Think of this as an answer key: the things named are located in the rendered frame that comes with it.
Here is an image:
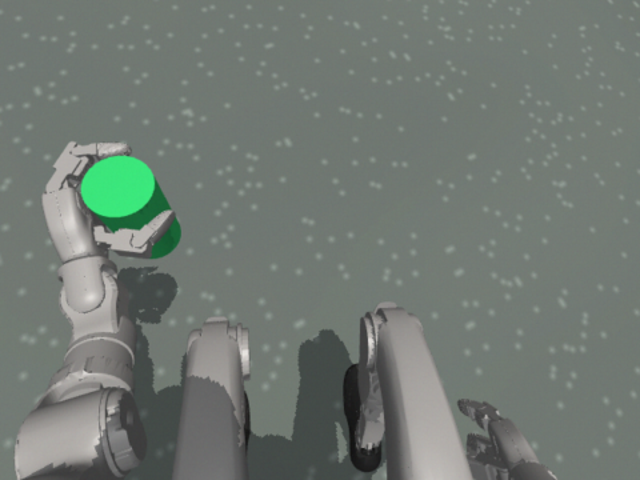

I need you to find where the left robot hand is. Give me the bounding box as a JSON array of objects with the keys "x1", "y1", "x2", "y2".
[{"x1": 41, "y1": 141, "x2": 176, "y2": 264}]

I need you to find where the right robot hand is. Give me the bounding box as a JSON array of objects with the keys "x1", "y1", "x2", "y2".
[{"x1": 457, "y1": 399, "x2": 540, "y2": 480}]

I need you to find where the left robot arm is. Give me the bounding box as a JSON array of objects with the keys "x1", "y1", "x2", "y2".
[{"x1": 14, "y1": 255, "x2": 147, "y2": 480}]

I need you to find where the right robot arm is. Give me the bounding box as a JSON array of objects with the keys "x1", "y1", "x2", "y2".
[{"x1": 508, "y1": 462, "x2": 558, "y2": 480}]

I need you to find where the can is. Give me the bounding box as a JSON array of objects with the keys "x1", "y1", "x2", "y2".
[{"x1": 81, "y1": 156, "x2": 181, "y2": 259}]

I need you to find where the right robot foot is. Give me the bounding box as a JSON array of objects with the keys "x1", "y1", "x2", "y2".
[{"x1": 343, "y1": 364, "x2": 381, "y2": 472}]

